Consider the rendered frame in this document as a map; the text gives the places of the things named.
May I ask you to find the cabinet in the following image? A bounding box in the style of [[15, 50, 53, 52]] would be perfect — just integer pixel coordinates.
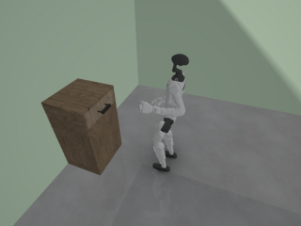
[[41, 78, 122, 175]]

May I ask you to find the drawer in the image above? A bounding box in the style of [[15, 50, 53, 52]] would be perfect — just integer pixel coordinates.
[[85, 89, 115, 129]]

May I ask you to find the robot left upper arm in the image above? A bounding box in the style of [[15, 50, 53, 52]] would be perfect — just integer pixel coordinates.
[[168, 82, 185, 115]]

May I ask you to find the robot torso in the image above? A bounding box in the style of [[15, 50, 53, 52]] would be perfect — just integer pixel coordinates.
[[164, 77, 185, 125]]

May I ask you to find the handle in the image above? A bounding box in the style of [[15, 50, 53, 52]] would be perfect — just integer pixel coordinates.
[[98, 104, 111, 114]]

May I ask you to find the left robot hand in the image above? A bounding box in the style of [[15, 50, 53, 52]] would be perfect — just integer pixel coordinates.
[[138, 101, 153, 114]]

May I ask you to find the robot left forearm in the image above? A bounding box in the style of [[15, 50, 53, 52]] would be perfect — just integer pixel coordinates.
[[151, 105, 184, 117]]

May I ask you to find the right robot hand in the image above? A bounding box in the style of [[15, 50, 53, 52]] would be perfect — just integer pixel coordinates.
[[150, 97, 164, 106]]

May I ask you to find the robot right thigh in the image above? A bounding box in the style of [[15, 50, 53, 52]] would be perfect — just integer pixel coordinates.
[[162, 116, 172, 139]]

